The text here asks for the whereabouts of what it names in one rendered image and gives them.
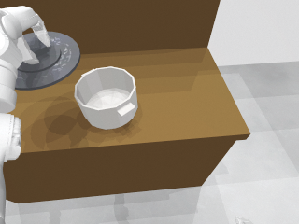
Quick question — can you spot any pot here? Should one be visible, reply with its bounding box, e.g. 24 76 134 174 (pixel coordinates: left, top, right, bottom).
74 66 138 130

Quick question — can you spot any robot left upper arm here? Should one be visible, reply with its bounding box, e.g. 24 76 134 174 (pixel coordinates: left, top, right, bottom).
0 113 22 224

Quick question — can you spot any lid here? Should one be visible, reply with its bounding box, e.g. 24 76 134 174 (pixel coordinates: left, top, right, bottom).
15 31 81 91

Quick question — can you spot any left robot forearm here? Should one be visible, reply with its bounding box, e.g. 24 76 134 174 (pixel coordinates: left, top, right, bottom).
0 8 23 114

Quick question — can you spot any knob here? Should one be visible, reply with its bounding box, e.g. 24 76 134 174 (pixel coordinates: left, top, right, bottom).
26 37 49 57

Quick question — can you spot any table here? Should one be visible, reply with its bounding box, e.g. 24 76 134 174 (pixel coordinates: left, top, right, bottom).
0 0 251 203

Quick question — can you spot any robot left hand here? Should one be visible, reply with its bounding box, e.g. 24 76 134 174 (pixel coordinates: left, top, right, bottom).
3 6 50 64

